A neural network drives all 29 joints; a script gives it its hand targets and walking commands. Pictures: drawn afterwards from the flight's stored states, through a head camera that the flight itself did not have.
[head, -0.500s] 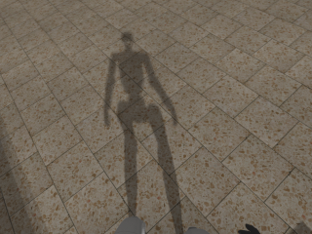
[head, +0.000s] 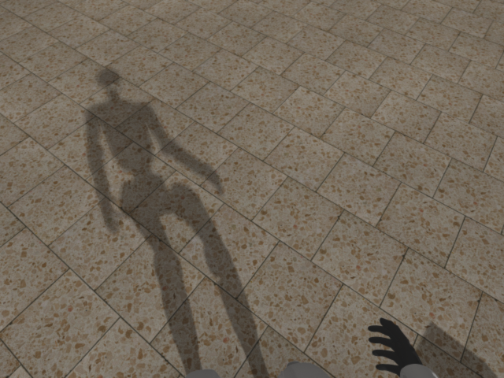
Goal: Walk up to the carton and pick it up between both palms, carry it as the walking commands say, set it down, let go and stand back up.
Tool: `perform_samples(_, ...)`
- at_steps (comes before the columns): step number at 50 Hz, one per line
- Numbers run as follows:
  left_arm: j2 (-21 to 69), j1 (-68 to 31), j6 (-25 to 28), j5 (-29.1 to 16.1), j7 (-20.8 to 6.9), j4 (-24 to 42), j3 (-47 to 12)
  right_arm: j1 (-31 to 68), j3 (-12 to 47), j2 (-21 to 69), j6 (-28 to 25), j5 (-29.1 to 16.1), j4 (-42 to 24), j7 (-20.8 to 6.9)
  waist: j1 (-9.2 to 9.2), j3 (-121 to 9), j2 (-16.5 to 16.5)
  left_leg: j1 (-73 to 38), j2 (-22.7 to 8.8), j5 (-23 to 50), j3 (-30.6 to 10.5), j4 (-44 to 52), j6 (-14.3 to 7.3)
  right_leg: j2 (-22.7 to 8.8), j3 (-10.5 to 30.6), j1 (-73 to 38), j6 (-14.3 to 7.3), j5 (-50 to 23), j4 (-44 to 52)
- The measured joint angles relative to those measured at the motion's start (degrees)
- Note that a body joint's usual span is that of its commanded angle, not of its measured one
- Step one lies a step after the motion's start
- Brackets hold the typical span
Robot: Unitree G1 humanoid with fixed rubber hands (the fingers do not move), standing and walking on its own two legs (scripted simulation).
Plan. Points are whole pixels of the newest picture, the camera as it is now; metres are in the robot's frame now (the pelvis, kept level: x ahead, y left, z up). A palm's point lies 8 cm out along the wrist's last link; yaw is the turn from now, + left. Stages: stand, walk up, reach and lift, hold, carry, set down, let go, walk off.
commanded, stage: walk up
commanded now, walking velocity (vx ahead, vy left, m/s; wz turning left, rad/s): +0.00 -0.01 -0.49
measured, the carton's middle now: out of the picture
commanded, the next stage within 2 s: none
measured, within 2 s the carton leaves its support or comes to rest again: neither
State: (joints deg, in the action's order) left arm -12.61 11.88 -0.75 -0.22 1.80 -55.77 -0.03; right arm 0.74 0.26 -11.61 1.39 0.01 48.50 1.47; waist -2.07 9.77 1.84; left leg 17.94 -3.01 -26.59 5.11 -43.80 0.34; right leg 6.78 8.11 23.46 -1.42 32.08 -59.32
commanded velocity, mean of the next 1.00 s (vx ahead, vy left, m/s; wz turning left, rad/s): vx -0.06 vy -0.12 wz -0.49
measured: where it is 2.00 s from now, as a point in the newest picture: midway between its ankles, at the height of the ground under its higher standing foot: outside the picture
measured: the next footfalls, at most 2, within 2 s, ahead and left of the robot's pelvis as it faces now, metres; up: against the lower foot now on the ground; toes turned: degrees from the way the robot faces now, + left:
right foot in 0.28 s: +0.02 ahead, -0.14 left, +0.00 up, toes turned -9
left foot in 0.80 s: +0.00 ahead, +0.04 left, +0.00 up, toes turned -18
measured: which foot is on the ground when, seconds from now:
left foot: down 0.00-0.30, up 0.32-0.78, down 0.80-1.00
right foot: up 0.00-0.26, down 0.28-0.82, up 0.84-1.00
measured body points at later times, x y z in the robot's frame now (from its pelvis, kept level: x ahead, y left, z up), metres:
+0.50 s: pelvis +0.00 -0.07 +0.00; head +0.08 -0.12 +0.44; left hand +0.12 +0.15 -0.14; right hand +0.06 -0.34 -0.16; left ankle +0.01 +0.10 -0.63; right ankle -0.02 -0.13 -0.71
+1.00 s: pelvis -0.01 -0.07 +0.00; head +0.05 -0.08 +0.44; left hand +0.17 +0.11 -0.16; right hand -0.04 -0.35 -0.13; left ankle -0.04 +0.05 -0.71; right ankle -0.09 -0.18 -0.66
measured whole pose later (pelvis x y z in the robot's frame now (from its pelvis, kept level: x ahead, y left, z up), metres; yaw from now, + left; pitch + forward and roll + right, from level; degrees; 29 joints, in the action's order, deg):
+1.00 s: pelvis -0.01 -0.07 +0.00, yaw -29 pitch -2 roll +0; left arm -13.1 9.2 -3.2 1.0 -0.4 -52.7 0.0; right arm -6.4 -2.6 -11.7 3.8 0.0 50.8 3.0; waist -1.4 9.6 2.7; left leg 8.0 -3.5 -30.3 10.8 -40.8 -0.9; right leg 1.8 5.6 25.5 -0.7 26.9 -64.0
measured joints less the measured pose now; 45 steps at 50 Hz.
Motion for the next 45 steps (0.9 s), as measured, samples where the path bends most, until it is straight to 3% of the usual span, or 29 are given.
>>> perform_samples(3,-0.5,0.0,-0.7,0.3,0.0,0.9,0.0,-3.6,-0.6,0.0,0.1,0.0,0.3,0.3,-0.02,-0.3,-0.1,-5.4,-1.2,-0.6,4.1,2.3,-0.1,-2.0,-1.1,0.0,1.2,0.0,-4.8)
perform_samples(8,-1.8,-1.7,-2.1,0.9,-1.4,4.7,0.0,-8.4,-3.4,0.0,1.3,0.0,1.8,0.5,-0.06,-1.5,-0.1,-8.4,-2.1,-1.7,8.0,2.5,0.1,-5.0,-1.7,0.0,1.8,-0.1,-4.6)
perform_samples(14,-2.0,-2.4,-2.5,0.9,-2.8,6.2,0.0,-8.9,-4.9,0.0,2.2,0.0,2.6,0.4,-0.09,-2.2,-0.1,-7.5,-3.9,-2.2,13.6,2.3,2.6,-6.7,-1.9,0.0,2.0,-3.6,8.1)
perform_samples(16,-1.5,-2.7,-2.4,0.9,-2.8,6.3,0.0,-9.0,-5.2,-0.3,2.8,0.0,2.6,0.4,0.55,-1.0,-1.3,-4.6,-5.1,-3.5,11.0,-3.8,2.7,-5.5,-2.9,0.1,-0.1,-5.2,8.5)
perform_samples(19,-1.2,-2.7,-2.1,0.9,-2.8,6.2,0.0,-8.6,-5.0,-0.4,4.1,0.0,2.5,0.2,0.6,0.2,-0.7,3.2,-2.2,-8.3,3.2,-19.5,2.7,-5.1,-3.3,0.1,-1.9,-5.3,9.1)
perform_samples(22,-0.3,-2.6,-2.0,1.0,-2.1,4.5,0.0,-6.7,-4.8,-0.4,4.3,0.0,2.0,-0.3,0.67,0.2,-0.6,9.1,-0.1,-8.4,-0.9,-24.9,2.7,-4.5,-3.2,0.1,-2.7,-6.7,11.1)
perform_samples(29,0.3,-2.6,-2.0,1.1,-1.9,4.0,0.0,-0.3,-4.5,-0.4,4.4,0.0,0.8,0.5,0.71,0.8,-0.6,14.4,0.9,-8.4,-2.5,-25.0,2.7,-1.7,-3.3,0.1,-4.1,-8.6,12.3)
perform_samples(36,0.3,-2.6,-2.0,1.2,-1.8,3.9,0.0,1.4,-4.3,-0.4,4.4,0.0,0.1,0.9,0.74,0.3,-0.6,9.8,3.0,-7.6,-2.7,-22.3,2.7,1.5,-3.2,0.2,-4.4,-10.2,13.6)
perform_samples(40,0.2,-2.5,-2.0,1.2,-1.8,3.4,0.0,-0.2,-3.8,-0.4,3.1,0.0,0.2,1.3,0.83,0.0,-0.1,-0.6,3.5,-1.5,-3.2,-3.3,2.7,3.0,-2.6,0.3,-4.3,-10.8,14.0)
perform_samples(42,-0.1,-2.7,-2.0,1.2,-1.8,3.5,0.0,-1.8,-3.4,-0.1,2.4,0.0,0.8,1.8,0.74,0.5,0.5,-3.8,3.4,-2.6,-2.6,0.9,-1.0,3.3,-2.4,0.4,-3.0,-8.2,11.1)
perform_samples(45,-0.1,-2.6,-2.4,1.2,-2.0,2.9,0.0,-4.8,-2.8,-0.1,2.4,0.0,1.7,1.9,0.77,0.6,0.8,-6.5,2.3,-2.8,-0.4,1.6,-1.8,1.6,-2.6,1.9,-0.6,-5.3,-1.6)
